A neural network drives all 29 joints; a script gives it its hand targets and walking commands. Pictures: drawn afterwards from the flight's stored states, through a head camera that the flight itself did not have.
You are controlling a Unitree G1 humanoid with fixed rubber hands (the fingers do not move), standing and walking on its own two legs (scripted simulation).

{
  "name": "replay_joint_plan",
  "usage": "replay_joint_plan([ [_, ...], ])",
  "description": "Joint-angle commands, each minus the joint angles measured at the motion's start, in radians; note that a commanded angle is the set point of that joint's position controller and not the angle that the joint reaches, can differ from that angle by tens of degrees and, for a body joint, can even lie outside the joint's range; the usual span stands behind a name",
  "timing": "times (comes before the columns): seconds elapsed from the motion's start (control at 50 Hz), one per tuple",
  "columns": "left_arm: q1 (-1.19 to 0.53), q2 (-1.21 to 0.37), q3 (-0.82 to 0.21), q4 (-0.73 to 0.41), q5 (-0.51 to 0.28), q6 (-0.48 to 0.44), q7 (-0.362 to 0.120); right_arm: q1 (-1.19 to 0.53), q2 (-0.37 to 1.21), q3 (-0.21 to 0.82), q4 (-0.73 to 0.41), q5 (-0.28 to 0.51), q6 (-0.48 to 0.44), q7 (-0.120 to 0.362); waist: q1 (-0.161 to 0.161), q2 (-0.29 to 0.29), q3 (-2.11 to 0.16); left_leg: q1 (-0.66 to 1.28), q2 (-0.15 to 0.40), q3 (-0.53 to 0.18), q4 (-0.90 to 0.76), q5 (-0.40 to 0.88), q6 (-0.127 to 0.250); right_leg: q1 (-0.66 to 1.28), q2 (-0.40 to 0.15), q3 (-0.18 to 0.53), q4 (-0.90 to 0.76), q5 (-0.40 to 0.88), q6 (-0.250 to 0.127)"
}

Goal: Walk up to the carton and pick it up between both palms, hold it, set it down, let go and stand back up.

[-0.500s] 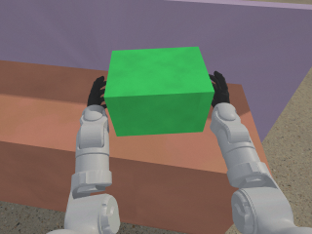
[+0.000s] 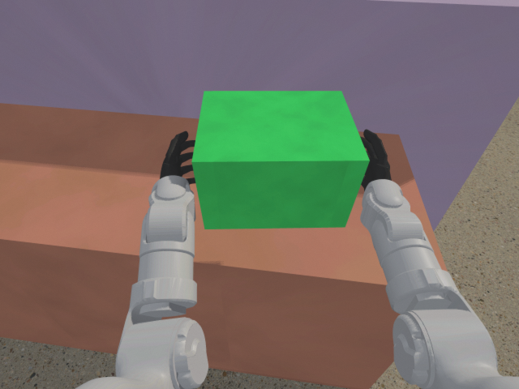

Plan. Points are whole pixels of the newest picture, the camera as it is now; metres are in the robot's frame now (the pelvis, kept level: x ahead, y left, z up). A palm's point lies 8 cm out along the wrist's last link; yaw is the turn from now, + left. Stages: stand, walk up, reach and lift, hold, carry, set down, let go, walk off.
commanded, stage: hold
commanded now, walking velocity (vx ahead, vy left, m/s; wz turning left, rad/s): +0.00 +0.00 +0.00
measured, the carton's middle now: (274, 158) +0.42 +0.00 +0.16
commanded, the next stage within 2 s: none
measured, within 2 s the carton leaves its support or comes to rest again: neither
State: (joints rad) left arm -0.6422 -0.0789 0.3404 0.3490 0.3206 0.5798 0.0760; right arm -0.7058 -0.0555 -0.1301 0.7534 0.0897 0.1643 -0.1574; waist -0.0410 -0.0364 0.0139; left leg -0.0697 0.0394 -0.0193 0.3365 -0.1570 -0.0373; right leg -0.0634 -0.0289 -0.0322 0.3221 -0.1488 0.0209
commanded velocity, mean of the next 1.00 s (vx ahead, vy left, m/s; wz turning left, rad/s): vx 0.00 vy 0.00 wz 0.00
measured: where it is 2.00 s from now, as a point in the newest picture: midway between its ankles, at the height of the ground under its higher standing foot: outside the picture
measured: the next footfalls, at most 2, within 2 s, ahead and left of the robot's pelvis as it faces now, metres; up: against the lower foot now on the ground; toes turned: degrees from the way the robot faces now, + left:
none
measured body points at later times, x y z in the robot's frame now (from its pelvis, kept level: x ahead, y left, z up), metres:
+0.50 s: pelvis +0.00 +0.00 +0.00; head -0.04 +0.03 +0.45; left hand +0.39 +0.17 +0.15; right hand +0.40 -0.15 +0.17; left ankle +0.02 +0.14 -0.75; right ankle +0.02 -0.13 -0.75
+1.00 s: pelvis +0.00 -0.01 +0.00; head -0.04 +0.01 +0.45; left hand +0.38 +0.18 +0.16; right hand +0.40 -0.14 +0.17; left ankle +0.02 +0.14 -0.75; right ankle +0.02 -0.13 -0.75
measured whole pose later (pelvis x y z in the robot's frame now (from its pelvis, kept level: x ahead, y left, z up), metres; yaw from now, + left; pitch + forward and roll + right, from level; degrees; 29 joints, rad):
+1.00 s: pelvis +0.00 -0.01 +0.00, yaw +1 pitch -6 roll -1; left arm -0.65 -0.04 0.35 0.40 0.27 0.51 0.10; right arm -0.74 -0.02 -0.14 0.78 0.07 0.15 -0.19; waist -0.03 -0.04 -0.01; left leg -0.10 0.04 -0.05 0.35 -0.15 -0.04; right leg -0.08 -0.03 -0.06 0.32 -0.15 0.01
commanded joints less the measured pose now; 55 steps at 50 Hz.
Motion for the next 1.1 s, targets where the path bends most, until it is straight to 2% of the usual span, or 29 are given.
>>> replay_joint_plan([
  [0.0, -0.767, -0.457, -0.433, -0.149, -0.182, -0.141, -0.171, -0.858, 0.569, 0.391, -0.358, 0.072, -0.065, 0.141, 0.021, 0.002, -0.518, 0.116, -0.087, 0.053, 0.025, 0.316, 0.016, 0.204, 0.079, -0.05, -0.002, 0.318, 0.026],
  [0.06, -0.736, -0.384, -0.27, 0.057, -0.101, -0.102, -0.224, -0.787, 0.555, 0.275, -0.111, -0.02, -0.01, 0.155, 0.03, -0.048, -0.244, -0.051, -0.09, 0.082, -0.095, -0.028, 0.069, 0.125, 0.048, -0.048, -0.055, 0.007, 0.034],
  [0.1, -0.771, -0.39, -0.248, 0.067, -0.093, -0.102, -0.246, -0.793, 0.557, 0.222, -0.083, -0.056, -0.017, 0.171, 0.025, -0.041, -0.269, -0.059, -0.091, 0.091, -0.115, -0.06, 0.078, 0.105, 0.045, -0.055, -0.069, -0.08, 0.023],
  [0.12, -0.796, -0.411, -0.266, 0.037, -0.099, -0.106, -0.246, -0.821, 0.564, 0.216, -0.124, -0.056, -0.035, 0.173, 0.017, -0.031, -0.315, -0.04, -0.091, 0.088, -0.105, -0.022, 0.072, 0.107, 0.047, -0.057, -0.064, -0.049, 0.017],
  [0.16, -0.841, -0.456, -0.343, -0.086, -0.15, -0.126, -0.234, -0.848, 0.595, 0.262, -0.229, -0.028, -0.065, 0.162, -0.006, -0.007, -0.458, 0.056, -0.092, 0.073, -0.06, 0.154, 0.05, 0.159, 0.058, -0.059, -0.036, 0.148, 0.014],
  [0.2, -0.923, -0.502, -0.436, -0.167, -0.209, -0.162, -0.21, -0.928, 0.616, 0.296, -0.322, 0.01, -0.098, 0.15, -0.024, 0.046, -0.609, 0.144, -0.095, 0.065, 0.005, 0.33, 0.015, 0.182, 0.072, -0.064, -0.003, 0.299, 0.013],
  [0.22, -0.944, -0.516, -0.477, -0.192, -0.231, -0.176, -0.197, -0.915, 0.61, 0.303, -0.325, 0.027, -0.104, 0.145, -0.042, 0.077, -0.639, 0.19, -0.094, 0.055, 0.035, 0.388, -0.006, 0.174, 0.079, -0.067, 0.004, 0.331, 0.011],
  [0.26, -0.915, -0.517, -0.506, -0.182, -0.235, -0.188, -0.181, -0.895, 0.598, 0.314, -0.332, 0.039, -0.101, 0.137, -0.056, 0.103, -0.624, 0.204, -0.088, 0.045, 0.061, 0.401, -0.022, 0.143, 0.082, -0.067, -0.001, 0.313, 0.007],
  [0.28, -0.91, -0.497, -0.496, -0.14, -0.221, -0.184, -0.18, -0.874, 0.585, 0.293, -0.281, 0.027, -0.087, 0.136, -0.055, 0.112, -0.562, 0.174, -0.089, 0.045, 0.049, 0.336, -0.022, 0.117, 0.077, -0.066, -0.016, 0.253, 0.008],
  [0.32, -0.822, -0.495, -0.476, -0.124, -0.192, -0.157, -0.19, -0.779, 0.563, 0.287, -0.225, 0.02, -0.056, 0.136, -0.066, 0.12, -0.458, 0.141, -0.082, 0.043, 0.023, 0.296, -0.022, 0.112, 0.076, -0.064, -0.025, 0.208, 0.007],
  [0.36, -0.803, -0.46, -0.411, -0.044, -0.154, -0.13, -0.207, -0.77, 0.546, 0.245, -0.144, 0.0, -0.03, 0.146, -0.05, 0.107, -0.36, 0.075, -0.085, 0.047, -0.014, 0.184, -0.008, 0.092, 0.064, -0.063, -0.041, 0.111, 0.007],
  [0.4, -0.783, -0.464, -0.385, -0.054, -0.135, -0.121, -0.213, -0.749, 0.545, 0.228, -0.115, -0.013, -0.029, 0.161, -0.042, 0.104, -0.355, 0.064, -0.081, 0.049, -0.049, 0.145, 0.003, 0.097, 0.062, -0.069, -0.04, 0.076, 0.006],
  [0.44, -0.829, -0.474, -0.392, -0.096, -0.141, -0.125, -0.208, -0.796, 0.543, 0.234, -0.141, -0.004, -0.045, 0.172, -0.032, 0.117, -0.411, 0.087, -0.077, 0.046, -0.033, 0.215, -0.004, 0.108, 0.065, -0.073, -0.023, 0.121, 0.0],
  [0.48, -0.868, -0.506, -0.443, -0.178, -0.175, -0.145, -0.191, -0.836, 0.574, 0.287, -0.219, 0.035, -0.067, 0.178, -0.019, 0.119, -0.519, 0.143, -0.078, 0.041, 0.004, 0.339, -0.013, 0.134, 0.073, -0.07, -0.005, 0.229, 0.003],
  [0.5, -0.907, -0.503, -0.451, -0.175, -0.19, -0.158, -0.18, -0.878, 0.575, 0.292, -0.237, 0.042, -0.076, 0.18, -0.016, 0.117, -0.545, 0.151, -0.079, 0.036, 0.021, 0.366, -0.017, 0.132, 0.074, -0.069, 0.004, 0.253, 0.005],
  [0.54, -0.9, -0.527, -0.483, -0.22, -0.207, -0.174, -0.159, -0.873, 0.575, 0.321, -0.282, 0.065, -0.089, 0.175, -0.017, 0.131, -0.589, 0.194, -0.073, 0.028, 0.053, 0.444, -0.029, 0.144, 0.084, -0.068, 0.017, 0.306, 0.003],
  [0.58, -0.851, -0.521, -0.492, -0.233, -0.205, -0.168, -0.148, -0.85, 0.569, 0.355, -0.31, 0.088, -0.083, 0.17, -0.007, 0.12, -0.587, 0.205, -0.07, 0.022, 0.075, 0.496, -0.035, 0.151, 0.09, -0.059, 0.014, 0.334, 0.003],
  [0.64, -0.778, -0.474, -0.426, -0.154, -0.17, -0.142, -0.161, -0.821, 0.56, 0.365, -0.278, 0.079, -0.055, 0.16, 0.016, 0.048, -0.478, 0.125, -0.08, 0.03, 0.029, 0.353, -0.001, 0.166, 0.079, -0.052, 0.003, 0.288, 0.02],
  [0.68, -0.766, -0.432, -0.352, -0.064, -0.133, -0.128, -0.181, -0.836, 0.558, 0.341, -0.22, 0.049, -0.037, 0.162, 0.041, 0.001, -0.39, 0.037, -0.087, 0.049, -0.026, 0.195, 0.033, 0.159, 0.065, -0.049, -0.013, 0.197, 0.032],
  [0.72, -0.765, -0.425, -0.307, 0.001, -0.115, -0.12, -0.198, -0.836, 0.561, 0.306, -0.171, 0.013, -0.035, 0.169, 0.046, -0.018, -0.333, -0.02, -0.089, 0.057, -0.07, 0.103, 0.054, 0.149, 0.053, -0.047, -0.024, 0.129, 0.031],
  [0.76, -0.803, -0.427, -0.3, -0.01, -0.12, -0.127, -0.204, -0.853, 0.568, 0.291, -0.169, -0.003, -0.048, 0.175, 0.049, -0.032, -0.37, -0.003, -0.088, 0.062, -0.074, 0.098, 0.059, 0.146, 0.055, -0.054, -0.028, 0.113, 0.026],
  [0.8, -0.818, -0.466, -0.36, -0.091, -0.16, -0.138, -0.199, -0.883, 0.587, 0.324, -0.266, 0.022, -0.073, 0.168, 0.035, -0.014, -0.477, 0.07, -0.087, 0.056, -0.037, 0.229, 0.044, 0.169, 0.068, -0.056, -0.012, 0.22, 0.021],
  [0.88, -0.915, -0.506, -0.453, -0.159, -0.224, -0.178, -0.179, -0.917, 0.615, 0.324, -0.311, 0.036, -0.093, 0.151, -0.007, 0.031, -0.581, 0.14, -0.09, 0.051, 0.017, 0.296, 0.015, 0.153, 0.078, -0.054, -0.004, 0.269, 0.015],
  [0.92, -0.91, -0.5, -0.464, -0.115, -0.22, -0.181, -0.176, -0.897, 0.591, 0.299, -0.278, 0.015, -0.085, 0.145, -0.024, 0.043, -0.534, 0.12, -0.089, 0.048, 0.01, 0.238, 0.01, 0.112, 0.075, -0.057, -0.017, 0.2, 0.012],
  [0.98, -0.872, -0.469, -0.382, 0.006, -0.172, -0.164, -0.194, -0.847, 0.578, 0.228, -0.14, -0.037, -0.059, 0.154, -0.026, 0.039, -0.393, 0.033, -0.089, 0.057, -0.047, 0.053, 0.031, 0.074, 0.06, -0.06, -0.047, 0.036, 0.013],
  [1.0, -0.869, -0.45, -0.345, 0.054, -0.151, -0.16, -0.203, -0.843, 0.567, 0.195, -0.078, -0.058, -0.053, 0.16, -0.016, 0.044, -0.337, -0.005, -0.088, 0.063, -0.075, -0.011, 0.037, 0.06, 0.053, -0.063, -0.058, -0.024, 0.011],
  [1.06, -0.889, -0.462, -0.329, 0.066, -0.143, -0.161, -0.206, -0.876, 0.56, 0.167, -0.067, -0.077, -0.071, 0.182, -0.009, 0.059, -0.386, 0.007, -0.082, 0.059, -0.082, 0.016, 0.04, 0.055, 0.049, -0.067, -0.047, -0.01, 0.004],
  [1.08, -0.913, -0.475, -0.341, 0.06, -0.152, -0.168, -0.201, -0.899, 0.553, 0.156, -0.075, -0.079, -0.082, 0.185, -0.016, 0.071, -0.433, 0.029, -0.083, 0.06, -0.071, 0.038, 0.033, 0.068, 0.052, -0.072, -0.042, 0.008, 0.001],
])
